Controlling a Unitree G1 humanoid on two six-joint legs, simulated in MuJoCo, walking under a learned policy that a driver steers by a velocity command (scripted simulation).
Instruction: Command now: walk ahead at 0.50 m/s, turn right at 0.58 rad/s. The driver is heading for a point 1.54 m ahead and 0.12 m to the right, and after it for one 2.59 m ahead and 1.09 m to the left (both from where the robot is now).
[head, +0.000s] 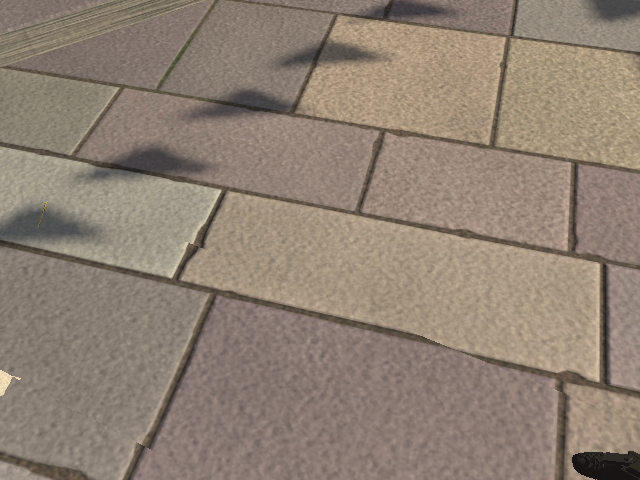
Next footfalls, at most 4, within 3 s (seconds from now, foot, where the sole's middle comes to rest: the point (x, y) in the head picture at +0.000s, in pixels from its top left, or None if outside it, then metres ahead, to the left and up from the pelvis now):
0.14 left None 0.29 0.13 -0.78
0.70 right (456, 473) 0.47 -0.19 -0.81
1.18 left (401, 318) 0.84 -0.09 -0.82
1.60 right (482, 256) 1.04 -0.31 -0.84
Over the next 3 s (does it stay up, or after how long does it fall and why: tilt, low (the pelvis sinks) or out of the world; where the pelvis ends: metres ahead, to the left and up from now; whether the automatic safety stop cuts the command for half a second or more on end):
stays up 0.87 -0.22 -0.05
